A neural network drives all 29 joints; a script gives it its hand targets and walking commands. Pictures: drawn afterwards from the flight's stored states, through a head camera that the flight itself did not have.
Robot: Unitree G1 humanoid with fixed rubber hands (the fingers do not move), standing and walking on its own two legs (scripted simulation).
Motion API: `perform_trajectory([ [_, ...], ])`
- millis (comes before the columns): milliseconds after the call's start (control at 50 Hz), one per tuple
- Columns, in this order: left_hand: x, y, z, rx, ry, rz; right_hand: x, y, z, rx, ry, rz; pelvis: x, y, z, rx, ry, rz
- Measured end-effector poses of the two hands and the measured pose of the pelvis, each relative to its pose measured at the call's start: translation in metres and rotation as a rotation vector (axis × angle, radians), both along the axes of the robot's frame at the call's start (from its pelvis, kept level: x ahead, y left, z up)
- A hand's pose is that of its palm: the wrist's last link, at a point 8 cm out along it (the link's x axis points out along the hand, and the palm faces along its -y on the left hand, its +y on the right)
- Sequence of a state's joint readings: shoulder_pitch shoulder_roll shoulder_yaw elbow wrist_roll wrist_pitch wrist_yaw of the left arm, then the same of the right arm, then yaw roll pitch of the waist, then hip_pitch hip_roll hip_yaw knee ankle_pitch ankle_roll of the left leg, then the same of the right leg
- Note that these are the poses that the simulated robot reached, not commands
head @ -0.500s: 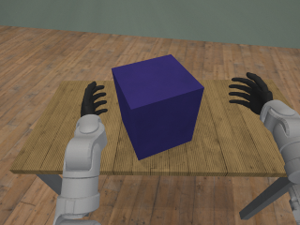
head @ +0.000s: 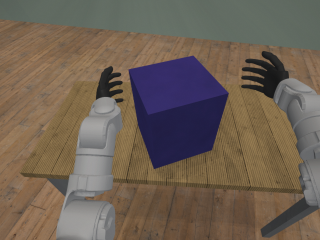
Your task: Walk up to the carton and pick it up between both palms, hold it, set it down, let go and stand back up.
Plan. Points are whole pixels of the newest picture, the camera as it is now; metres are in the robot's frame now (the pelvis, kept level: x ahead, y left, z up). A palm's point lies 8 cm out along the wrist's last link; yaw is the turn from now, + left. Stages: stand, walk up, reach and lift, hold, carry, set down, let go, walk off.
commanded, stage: reach and lift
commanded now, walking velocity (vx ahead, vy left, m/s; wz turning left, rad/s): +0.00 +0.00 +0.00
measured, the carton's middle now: (173, 112) +0.49 +0.08 +0.04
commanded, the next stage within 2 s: none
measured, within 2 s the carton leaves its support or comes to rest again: neither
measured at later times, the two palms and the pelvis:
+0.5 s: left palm (105, 83) +0.39 +0.22 +0.21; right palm (261, 64) +0.51 -0.13 +0.22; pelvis +0.00 +0.00 +0.00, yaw +0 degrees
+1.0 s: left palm (106, 105) +0.39 +0.24 +0.13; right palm (246, 77) +0.53 -0.11 +0.16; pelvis +0.01 +0.01 +0.00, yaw +0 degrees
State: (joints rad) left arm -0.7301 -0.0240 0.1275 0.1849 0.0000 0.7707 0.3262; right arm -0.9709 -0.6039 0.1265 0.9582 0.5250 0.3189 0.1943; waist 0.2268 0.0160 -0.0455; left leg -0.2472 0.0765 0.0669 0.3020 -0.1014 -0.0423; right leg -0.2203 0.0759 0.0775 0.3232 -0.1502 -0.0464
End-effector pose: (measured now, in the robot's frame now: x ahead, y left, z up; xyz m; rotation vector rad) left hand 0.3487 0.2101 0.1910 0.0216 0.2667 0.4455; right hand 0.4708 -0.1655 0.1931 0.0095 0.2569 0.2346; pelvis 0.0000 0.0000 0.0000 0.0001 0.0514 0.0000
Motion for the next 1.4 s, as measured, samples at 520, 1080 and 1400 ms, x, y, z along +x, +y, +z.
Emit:
perform_trajectory([
  [520,0.045,0.015,0.014,0.028,-0.011,0.027,0.043,0.034,0.024,0.042,0.0,0.033,0.005,0.003,-0.001,-0.001,0.074,0.001],
  [1080,0.049,0.032,-0.065,0.018,-0.003,0.012,0.062,0.058,-0.042,-0.057,0.032,0.058,0.008,0.006,-0.004,-0.002,0.162,0.002],
  [1400,0.059,0.033,-0.092,0.031,-0.005,0.0,0.072,0.074,-0.062,-0.039,-0.025,0.089,0.013,0.008,-0.006,-0.005,0.247,0.001],
])
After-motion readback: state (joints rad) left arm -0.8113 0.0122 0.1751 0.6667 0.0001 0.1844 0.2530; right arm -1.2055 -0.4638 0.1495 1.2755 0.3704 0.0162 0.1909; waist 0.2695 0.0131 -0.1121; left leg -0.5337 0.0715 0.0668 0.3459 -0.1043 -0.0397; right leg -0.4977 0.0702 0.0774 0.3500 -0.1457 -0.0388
